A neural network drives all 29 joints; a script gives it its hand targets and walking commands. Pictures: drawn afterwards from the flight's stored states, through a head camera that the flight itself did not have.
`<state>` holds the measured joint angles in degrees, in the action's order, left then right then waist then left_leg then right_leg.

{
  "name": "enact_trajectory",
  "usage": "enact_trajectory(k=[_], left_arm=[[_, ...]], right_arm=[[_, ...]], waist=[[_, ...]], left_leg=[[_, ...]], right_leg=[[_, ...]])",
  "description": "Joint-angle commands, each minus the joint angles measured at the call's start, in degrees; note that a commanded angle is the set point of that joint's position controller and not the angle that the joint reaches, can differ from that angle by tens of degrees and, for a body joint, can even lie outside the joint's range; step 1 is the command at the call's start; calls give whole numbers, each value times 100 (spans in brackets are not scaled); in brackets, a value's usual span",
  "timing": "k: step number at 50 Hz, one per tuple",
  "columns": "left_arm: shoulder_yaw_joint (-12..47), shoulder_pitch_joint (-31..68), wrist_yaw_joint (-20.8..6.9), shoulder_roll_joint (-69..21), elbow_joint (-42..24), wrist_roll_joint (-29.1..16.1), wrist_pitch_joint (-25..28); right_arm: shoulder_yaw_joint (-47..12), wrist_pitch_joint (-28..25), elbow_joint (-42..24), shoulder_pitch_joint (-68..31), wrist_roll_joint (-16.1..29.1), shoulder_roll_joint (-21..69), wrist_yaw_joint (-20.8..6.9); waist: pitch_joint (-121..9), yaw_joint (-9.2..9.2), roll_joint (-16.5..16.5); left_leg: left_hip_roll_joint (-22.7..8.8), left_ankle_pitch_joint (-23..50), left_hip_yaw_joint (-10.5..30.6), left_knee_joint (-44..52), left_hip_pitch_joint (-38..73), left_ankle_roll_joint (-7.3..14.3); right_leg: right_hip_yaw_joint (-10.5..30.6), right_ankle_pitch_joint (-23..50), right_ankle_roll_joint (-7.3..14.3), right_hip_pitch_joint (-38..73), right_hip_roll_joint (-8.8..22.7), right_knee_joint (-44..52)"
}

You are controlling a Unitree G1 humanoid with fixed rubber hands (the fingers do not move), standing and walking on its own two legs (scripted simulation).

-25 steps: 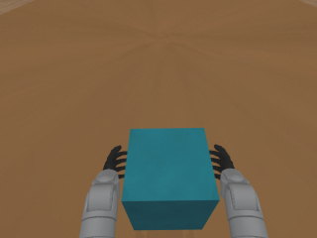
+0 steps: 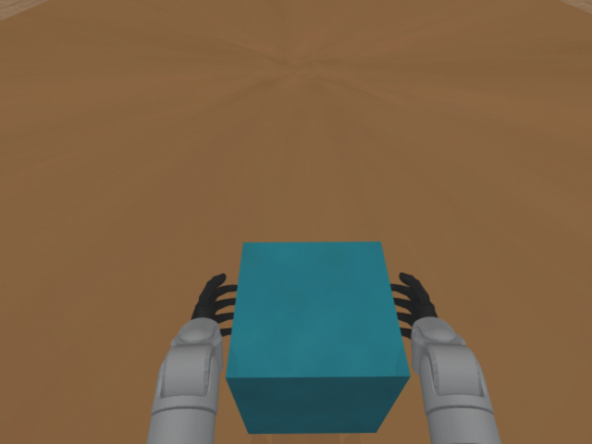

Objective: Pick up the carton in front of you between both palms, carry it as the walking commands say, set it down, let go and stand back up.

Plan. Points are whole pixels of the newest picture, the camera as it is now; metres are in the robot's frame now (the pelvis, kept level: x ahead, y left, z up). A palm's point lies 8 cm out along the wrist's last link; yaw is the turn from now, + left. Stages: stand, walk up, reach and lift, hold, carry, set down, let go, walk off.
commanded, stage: hold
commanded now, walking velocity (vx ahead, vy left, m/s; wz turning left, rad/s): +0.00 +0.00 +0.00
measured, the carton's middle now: (312, 341) +0.31 +0.00 -0.05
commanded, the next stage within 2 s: set down in 0.12 s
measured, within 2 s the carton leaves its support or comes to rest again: neither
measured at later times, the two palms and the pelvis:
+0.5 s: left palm (234, 313) +0.33 +0.12 +0.00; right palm (434, 335) +0.29 -0.17 +0.01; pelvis -0.04 +0.01 -0.02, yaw -8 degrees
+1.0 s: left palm (246, 345) +0.39 +0.13 -0.21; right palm (393, 357) +0.36 -0.16 -0.20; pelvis -0.05 +0.01 -0.13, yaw -10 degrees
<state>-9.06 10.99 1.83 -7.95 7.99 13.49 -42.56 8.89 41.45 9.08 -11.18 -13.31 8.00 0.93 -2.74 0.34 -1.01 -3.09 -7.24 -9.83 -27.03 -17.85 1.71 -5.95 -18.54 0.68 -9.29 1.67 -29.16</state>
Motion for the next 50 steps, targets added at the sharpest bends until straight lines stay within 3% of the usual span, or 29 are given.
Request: enact_trajectory(k=[1, 2, 3, 7, 12, 13, 16, 19, 22, 27, 30, 32, 37, 40, 42, 44, 50], left_arm=[[3097, 2102, -1230, -4981, -652, -1389, 303], [3197, 2280, -1240, -4962, -752, -1370, 283], [3202, 2265, -1222, -4967, -726, -1370, 298], [3123, 2178, -1128, -4783, -688, -1310, 410], [2325, 3099, -1078, -4358, 80, -896, 611], [2163, 3455, -1122, -4451, 317, -815, 687], [1718, 4582, -1291, -4716, 1159, -650, 895], [1060, 5165, -1337, -4796, 2081, -323, 1083], [245, 5194, -1210, -4491, 2723, 184, 1301], [-756, 4854, -1027, -3442, 3024, 838, 1854], [-771, 4856, -998, -3342, 3057, 918, 2310], [-451, 4921, -995, -3567, 3046, 794, 2681], [1004, 5666, -1003, -4390, 2682, 117, 3487], [1933, 6012, -963, -4514, 2062, -448, 3587], [2301, 5942, -912, -4443, 1811, -709, 3524], [2319, 5817, -930, -4409, 1819, -727, 3406], [1649, 5972, -1230, -4416, 2565, -419, 2981]], right_arm=[[-2822, -338, -284, -1902, 1157, 4908, -1164], [-2747, -365, -337, -1917, 1148, 4942, -1154], [-2772, -393, -365, -2066, 1189, 4963, -1133], [-2805, -513, -365, -2201, 1212, 4803, -1084], [-2125, -822, 583, -3267, 895, 4546, -1100], [-1988, -927, 904, -3614, 800, 4633, -1145], [-1405, -1262, 1851, -4611, 423, 4932, -1248], [-508, -1526, 2653, -5208, -68, 4788, -1235], [409, -1706, 3151, -5349, -590, 4276, -1138], [1023, -2051, 3305, -5213, -956, 3552, -1004], [887, -2443, 3327, -5261, -824, 3486, -1015], [516, -2792, 3340, -5287, -629, 3678, -1051], [-770, -3584, 2955, -5718, 62, 4401, -1013], [-1737, -3724, 2326, -6008, 635, 4561, -885], [-2135, -3685, 2119, -6022, 914, 4550, -773], [-2194, -3578, 2097, -5971, 970, 4588, -705], [-1623, -3097, 2672, -6187, 653, 4936, -827]], waist=[[-1133, -2, -107], [-1020, -130, -7], [-1120, -133, -28], [-1055, 4, 8], [-266, 147, -241], [-181, 208, -160], [-247, 143, -144], [-210, 36, 48], [-123, -72, 322], [-470, 111, 176], [-952, 221, 111], [-1489, 245, 102], [-3902, 97, 80], [-6073, 124, 269], [-6831, 199, 339], [-6817, 290, 321], [-5237, 365, 51]], left_leg=[[654, 1853, 1547, 198, 2901, 12], [669, 1936, 1491, 241, 2830, -53], [688, 1994, 1473, 212, 3072, -81], [701, 1862, 1475, 217, 3190, -54], [707, 222, 1372, 4, 3226, 20], [756, -64, 1355, -34, 3094, 4], [754, -1023, 1409, -108, 2706, -95], [717, -1605, 1535, -171, 2319, -138], [674, -1717, 1601, -268, 1701, -149], [751, -974, 1475, -870, 623, -136], [807, -356, 1491, -1390, 107, -95], [841, 101, 1526, -1764, -83, -66], [821, 1799, 1602, -2917, 198, -79], [790, 2885, 1626, -3664, 767, -99], [785, 3225, 1627, -3989, 730, -114], [831, 2925, 1545, -4105, 117, -151], [1005, 699, 1171, -4220, -2594, -224]], right_leg=[[1343, 2215, 200, -560, -388, 890], [1300, 2128, 168, -491, -490, 930], [1358, 2122, 171, -576, -476, 1010], [1422, 2002, 172, -627, -426, 1083], [1427, -143, 403, -1681, -203, 1279], [1383, -370, 415, -1785, -209, 1207], [1305, -1038, 473, -1816, -253, 943], [1272, -1176, 513, -1914, -370, 571], [1200, -978, 419, -2136, -534, 113], [1026, -485, 182, -2922, -687, -532], [970, -195, 97, -3596, -797, -1001], [948, 12, 63, -4005, -888, -1332], [867, 619, -51, -5187, -1055, -2196], [858, 1153, -122, -5661, -1133, -2783], [864, 1292, -156, -5974, -1168, -3093], [845, 1203, -195, -6166, -1195, -3282], [780, 240, -255, -6644, -1219, -3660]])
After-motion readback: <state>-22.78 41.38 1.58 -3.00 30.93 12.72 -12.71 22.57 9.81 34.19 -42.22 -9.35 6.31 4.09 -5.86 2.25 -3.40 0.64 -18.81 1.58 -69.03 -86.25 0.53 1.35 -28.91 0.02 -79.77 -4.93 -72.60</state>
